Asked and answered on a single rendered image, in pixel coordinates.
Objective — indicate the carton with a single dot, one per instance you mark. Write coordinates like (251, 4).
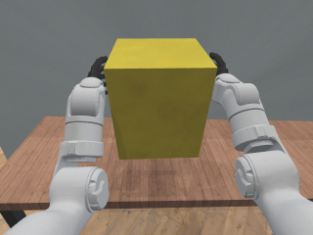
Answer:
(159, 91)

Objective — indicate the table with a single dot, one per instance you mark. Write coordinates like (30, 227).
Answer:
(208, 181)

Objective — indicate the left robot upper arm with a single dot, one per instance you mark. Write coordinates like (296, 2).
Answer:
(76, 193)

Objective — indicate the right robot upper arm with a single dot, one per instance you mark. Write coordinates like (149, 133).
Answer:
(270, 179)

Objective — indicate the robot left forearm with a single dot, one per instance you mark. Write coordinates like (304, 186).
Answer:
(84, 125)

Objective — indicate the robot right hand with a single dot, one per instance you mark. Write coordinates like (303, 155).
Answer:
(221, 66)

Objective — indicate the robot right forearm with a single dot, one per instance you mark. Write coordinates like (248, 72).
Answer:
(252, 132)

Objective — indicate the robot left hand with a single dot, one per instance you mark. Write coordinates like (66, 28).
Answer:
(96, 70)

